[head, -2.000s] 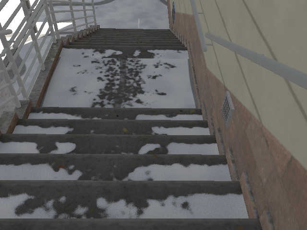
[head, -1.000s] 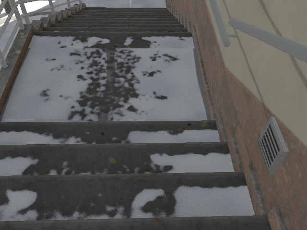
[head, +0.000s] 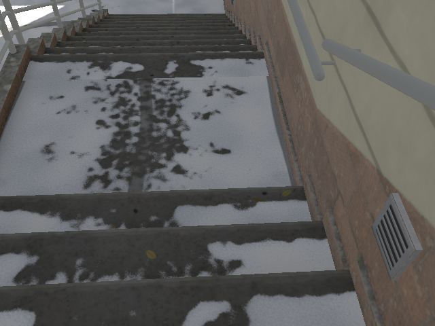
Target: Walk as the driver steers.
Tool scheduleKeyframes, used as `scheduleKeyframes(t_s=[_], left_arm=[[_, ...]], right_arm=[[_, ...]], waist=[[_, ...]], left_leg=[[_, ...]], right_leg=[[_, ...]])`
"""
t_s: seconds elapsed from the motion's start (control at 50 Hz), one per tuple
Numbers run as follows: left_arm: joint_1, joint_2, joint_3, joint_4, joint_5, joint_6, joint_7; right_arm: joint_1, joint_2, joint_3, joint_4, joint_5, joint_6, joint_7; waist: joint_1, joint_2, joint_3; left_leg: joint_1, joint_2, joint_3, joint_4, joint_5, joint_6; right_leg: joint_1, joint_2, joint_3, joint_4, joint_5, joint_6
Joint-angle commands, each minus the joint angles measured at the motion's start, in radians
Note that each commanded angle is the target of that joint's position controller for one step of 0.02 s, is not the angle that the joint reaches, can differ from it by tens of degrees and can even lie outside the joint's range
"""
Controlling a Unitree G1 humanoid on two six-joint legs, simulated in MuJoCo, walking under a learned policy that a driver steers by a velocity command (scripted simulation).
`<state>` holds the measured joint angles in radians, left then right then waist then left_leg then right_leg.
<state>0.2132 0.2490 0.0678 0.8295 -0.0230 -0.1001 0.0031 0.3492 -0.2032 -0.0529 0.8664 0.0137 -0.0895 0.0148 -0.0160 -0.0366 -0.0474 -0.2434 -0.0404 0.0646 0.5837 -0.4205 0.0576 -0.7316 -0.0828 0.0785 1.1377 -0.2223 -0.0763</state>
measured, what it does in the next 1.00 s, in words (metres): goes down, turning left: right foot 0.15 m lower, then left foot 0.15 m lower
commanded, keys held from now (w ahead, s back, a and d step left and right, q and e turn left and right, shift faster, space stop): w+shift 0.48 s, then w+q+shift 0.36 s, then w+shift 0.16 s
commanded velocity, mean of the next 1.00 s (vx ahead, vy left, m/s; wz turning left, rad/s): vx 0.96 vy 0.00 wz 0.26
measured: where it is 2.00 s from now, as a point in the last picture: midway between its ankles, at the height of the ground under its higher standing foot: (187, 169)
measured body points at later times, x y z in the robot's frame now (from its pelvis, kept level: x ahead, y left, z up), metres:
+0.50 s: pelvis +0.39 -0.04 -0.19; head +0.40 -0.02 +0.26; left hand +0.36 +0.21 -0.34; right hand +0.49 -0.30 -0.30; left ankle +0.35 +0.14 -0.76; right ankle +0.32 -0.13 -0.87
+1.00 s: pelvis +0.86 +0.01 -0.39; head +0.86 +0.02 +0.06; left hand +1.04 +0.29 -0.44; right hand +0.86 -0.22 -0.54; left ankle +0.64 +0.06 -1.02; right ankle +1.03 -0.08 -1.10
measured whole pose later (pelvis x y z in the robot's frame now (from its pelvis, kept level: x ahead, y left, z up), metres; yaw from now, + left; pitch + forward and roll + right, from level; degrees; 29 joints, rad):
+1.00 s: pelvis +0.86 +0.01 -0.39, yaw +19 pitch +2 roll +2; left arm 0.00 0.20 0.05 0.67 0.01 -0.15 -0.01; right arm 0.53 -0.13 -0.04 0.98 0.03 -0.09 -0.05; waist -0.08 -0.04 -0.04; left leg -0.19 -0.24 -0.21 1.13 -0.78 0.14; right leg -0.56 -0.02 0.11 0.62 0.36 -0.01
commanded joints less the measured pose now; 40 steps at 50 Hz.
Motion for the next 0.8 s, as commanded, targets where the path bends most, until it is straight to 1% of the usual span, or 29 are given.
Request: scheduleKeyframes(t_s=[0.02, 0.06, 0.12, 0.16, 0.22, 0.28, 0.32, 0.34, 0.36, 0.38, 0.4, 0.42, 0.44, 0.46, 0.48, 0.5, 0.52, 0.54, 0.56, 0.58, 0.62, 0.64, 0.66, 0.68, 0.7, 0.72, 0.76, 0.78, 0.8], left_arm=[[-0.003, 0.074, 0.022, -0.062, 0.013, 0.005, -0.005], [-0.015, 0.126, 0.041, -0.068, 0.005, 0.003, -0.018], [-0.263, 0.048, 0.005, -0.128, 0.049, -0.031, -0.056], [-0.294, 0.044, 0.002, -0.137, 0.025, -0.025, -0.071], [-0.395, 0.041, -0.013, -0.177, -0.001, -0.013, -0.077], [-0.268, 0.117, 0.007, -0.129, 0.014, -0.022, -0.104], [0.165, 0.191, 0.049, 0.003, 0.012, -0.010, -0.083], [0.371, 0.157, 0.049, 0.035, 0.013, -0.005, -0.068], [0.491, 0.143, 0.016, 0.137, 0.051, -0.011, -0.073], [0.478, 0.122, -0.001, 0.110, 0.036, -0.001, -0.063], [0.447, 0.094, 0.005, 0.106, 0.025, 0.008, -0.054], [0.407, 0.103, 0.017, 0.125, 0.003, 0.002, -0.053], [0.296, 0.073, 0.002, 0.117, 0.002, -0.014, -0.060], [0.197, 0.041, -0.017, 0.101, 0.038, -0.050, -0.067], [0.055, 0.003, -0.039, 0.085, 0.039, -0.055, -0.052], [-0.069, 0.015, -0.047, 0.047, 0.037, -0.052, -0.022], [-0.104, 0.086, -0.030, 0.052, 0.056, -0.050, 0.009], [-0.035, 0.054, -0.035, 0.080, 0.057, -0.063, 0.029], [-0.001, 0.041, -0.035, 0.087, 0.031, -0.075, 0.044], [0.057, 0.069, -0.027, 0.110, -0.001, -0.068, 0.051], [0.119, 0.076, -0.018, 0.160, -0.015, -0.045, 0.058], [0.059, 0.105, -0.014, 0.140, 0.015, -0.042, 0.046], [-0.037, 0.128, -0.006, 0.114, 0.014, -0.040, 0.022], [-0.169, 0.141, 0.012, 0.111, -0.007, -0.047, 0.002], [-0.136, -0.008, -0.017, 0.073, 0.016, -0.061, -0.007], [0.103, -0.052, -0.023, -0.007, 0.002, -0.095, -0.005], [0.077, 0.011, -0.005, -0.024, 0.016, -0.106, 0.001], [0.027, -0.025, -0.007, -0.085, -0.013, -0.104, 0.014], [-0.059, 0.036, 0.008, -0.090, -0.034, -0.072, 0.026]], right_arm=[[-0.024, -0.136, -0.030, -0.069, -0.041, -0.024, 0.016], [0.005, -0.130, -0.027, -0.045, -0.026, -0.037, 0.000], [0.136, -0.123, -0.019, 0.007, 0.023, -0.050, -0.036], [0.172, -0.152, -0.027, 0.028, 0.023, -0.051, -0.039], [0.289, -0.115, -0.024, 0.082, 0.024, -0.009, -0.038], [0.194, -0.117, -0.024, 0.078, 0.000, 0.022, -0.065], [0.064, -0.174, -0.030, 0.076, -0.002, 0.030, -0.040], [0.009, -0.180, -0.033, 0.088, 0.015, 0.007, -0.020], [0.014, -0.018, -0.015, 0.076, -0.001, -0.037, -0.015], [0.129, -0.055, -0.008, 0.038, 0.052, -0.069, -0.013], [0.075, -0.111, -0.025, 0.013, 0.071, -0.074, -0.021], [-0.007, -0.115, -0.026, -0.031, 0.077, -0.070, -0.032], [-0.069, -0.083, -0.015, -0.058, 0.054, -0.056, -0.042], [-0.090, -0.072, -0.016, -0.056, 0.055, -0.039, -0.041], [-0.077, -0.094, -0.025, -0.059, 0.043, -0.016, -0.032], [-0.087, -0.094, -0.020, -0.083, 0.043, -0.012, -0.026], [-0.060, -0.052, -0.009, -0.070, 0.023, -0.014, -0.019], [-0.065, -0.062, -0.011, -0.036, 0.014, -0.029, 0.006], [-0.068, -0.017, 0.002, -0.021, 0.002, -0.031, 0.026], [-0.118, 0.007, 0.011, -0.030, 0.001, -0.018, 0.030], [-0.192, -0.035, 0.010, -0.090, 0.012, 0.022, 0.024], [0.057, -0.112, -0.026, -0.025, -0.015, 0.032, 0.020], [0.378, -0.197, -0.064, 0.090, -0.023, 0.046, 0.012], [0.721, -0.196, -0.079, 0.200, -0.027, 0.065, 0.010], [0.617, -0.084, -0.022, 0.201, -0.034, 0.059, 0.021], [0.354, -0.086, 0.014, 0.099, -0.050, 0.017, 0.018], [0.184, -0.068, -0.007, 0.010, 0.010, 0.008, 0.033], [0.106, -0.159, -0.028, -0.016, -0.017, -0.007, 0.033], [-0.028, -0.125, -0.019, -0.075, -0.030, -0.028, 0.011]], waist=[[0.045, 0.082, 0.077], [0.068, 0.084, 0.091], [-0.040, 0.050, 0.117], [-0.050, 0.083, 0.129], [-0.116, 0.123, 0.241], [-0.021, 0.149, 0.167], [0.208, 0.203, 0.020], [0.376, 0.029, -0.023], [0.318, -0.336, -0.041], [0.222, -0.484, -0.190], [0.222, -0.345, -0.234], [0.172, -0.095, -0.149], [0.112, 0.061, -0.031], [0.041, 0.091, 0.062], [-0.049, 0.156, 0.162], [-0.086, 0.111, 0.249], [-0.119, -0.002, 0.216], [-0.081, -0.002, 0.164], [-0.075, 0.038, 0.134], [-0.028, 0.017, 0.108], [-0.024, -0.038, 0.084], [-0.138, -0.084, -0.040], [-0.277, -0.052, -0.115], [-0.498, 0.132, -0.078], [-0.389, 0.376, 0.141], [-0.078, 0.632, 0.121], [-0.005, 0.032, 0.051], [0.057, 0.007, 0.015], [0.079, -0.068, 0.133]], left_leg=[[0.037, 0.242, -0.398, -0.245, 0.087, 0.149], [-0.034, 0.178, -0.272, -0.236, 0.171, 0.113], [-0.239, 0.111, -0.119, -0.228, 0.071, 0.076], [-0.194, 0.128, -0.105, -0.187, 0.083, 0.084], [0.111, 0.177, -0.174, -0.067, 0.290, 0.105], [0.291, 0.212, -0.164, 0.164, 0.548, 0.080], [0.061, 0.217, -0.181, 0.589, 1.009, 0.077], [-0.156, 0.079, -0.146, 1.083, 0.870, 0.039], [-0.627, -0.065, -0.237, 1.582, -0.376, 0.050], [-0.754, -0.054, -0.398, 1.485, -0.353, 0.086], [-0.832, -0.035, -0.368, 1.348, -0.262, 0.052], [-0.956, 0.031, -0.295, 1.214, -0.130, 0.050], [-0.941, 0.060, -0.234, 1.226, -0.076, 0.046], [-0.889, 0.096, -0.332, 1.090, 0.035, 0.058], [-0.714, 0.155, -0.285, 0.871, 0.109, 0.013], [-0.504, 0.186, -0.266, 0.520, 0.190, -0.010], [-0.268, 0.128, -0.115, 0.440, 0.375, -0.042], [-0.179, 0.142, -0.136, 0.357, 0.743, -0.024], [0.018, 0.112, -0.098, 0.191, 1.042, -0.023], [0.039, 0.060, -0.044, 0.124, 1.038, -0.037], [0.037, 0.051, -0.008, 0.087, 0.850, -0.030], [0.291, -0.023, 0.074, 0.278, 0.891, -0.001], [0.470, -0.058, 0.126, 0.277, 0.755, 0.037], [0.697, 0.029, 0.054, 0.127, 0.773, 0.159], [0.490, 0.083, -0.116, -0.049, 0.713, 0.176], [0.517, 0.106, -0.441, 0.106, 1.125, 0.222], [0.409, 0.165, -0.619, 0.033, 0.602, 0.301], [0.235, 0.257, -0.907, -0.060, 0.237, 0.355], [-0.073, 0.311, -0.978, -0.073, 0.307, 0.385]], right_leg=[[-0.271, -0.067, 0.042, 0.045, 0.273, 0.027], [-0.178, -0.055, 0.063, -0.115, 0.461, 0.016], [0.198, 0.032, -0.084, -0.481, 0.873, 0.006], [0.258, 0.046, -0.083, -0.514, 0.841, 0.025], [0.039, 0.040, -0.087, -0.635, 0.532, 0.023], [0.061, 0.000, -0.083, -0.590, 0.505, -0.017], [0.649, 0.049, -0.147, -0.457, 0.316, -0.063], [0.933, -0.006, -0.102, -0.683, 0.381, -0.147], [1.213, -0.099, -0.001, -0.365, 0.728, -0.145], [1.326, -0.138, 0.109, -0.248, 0.969, -0.169], [1.294, -0.212, 0.252, -0.411, 0.688, -0.242], [1.188, -0.272, 0.450, -0.546, 0.109, -0.293], [0.964, -0.299, 0.605, -0.637, -0.038, -0.317], [0.685, -0.339, 0.654, -0.574, 0.078, -0.310], [0.344, -0.297, 0.469, -0.592, 0.198, -0.258], [0.057, -0.212, 0.242, -0.673, 0.107, -0.175], [-0.097, -0.119, 0.116, -0.637, 0.078, -0.151], [-0.083, -0.070, 0.033, -0.551, -0.037, -0.105], [-0.167, -0.006, -0.126, -0.502, -0.113, -0.062], [-0.052, 0.016, -0.170, -0.471, -0.091, -0.049], [0.141, -0.013, -0.148, -0.331, 0.067, -0.047], [0.142, -0.037, -0.168, -0.143, 0.364, -0.024], [0.189, -0.047, -0.193, 0.154, 0.665, 0.005], [0.013, 0.016, -0.229, 0.757, 0.583, 0.076], [-0.186, 0.140, -0.185, 1.123, -0.389, 0.045], [-0.333, 0.125, 0.029, 1.013, -0.495, 0.010], [-0.406, 0.050, 0.032, 0.723, -0.402, -0.015], [-0.406, 0.037, 0.096, 0.532, -0.236, -0.019], [-0.347, -0.018, 0.138, 0.303, -0.154, 0.059]])
Velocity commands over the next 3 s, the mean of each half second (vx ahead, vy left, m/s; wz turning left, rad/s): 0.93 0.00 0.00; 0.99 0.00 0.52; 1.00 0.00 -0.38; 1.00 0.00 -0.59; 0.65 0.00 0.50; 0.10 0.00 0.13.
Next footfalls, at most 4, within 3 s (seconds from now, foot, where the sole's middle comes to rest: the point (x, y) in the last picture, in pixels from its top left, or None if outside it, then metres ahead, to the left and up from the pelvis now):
0.34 right None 0.36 -0.13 -0.91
0.68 left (198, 306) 0.68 0.06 -1.06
1.02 right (230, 243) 1.03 -0.07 -1.21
1.40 left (164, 207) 1.33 0.26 -1.36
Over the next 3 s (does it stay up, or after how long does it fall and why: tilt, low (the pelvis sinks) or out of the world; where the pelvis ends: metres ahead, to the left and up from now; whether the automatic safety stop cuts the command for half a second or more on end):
stays up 2.29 0.06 -0.75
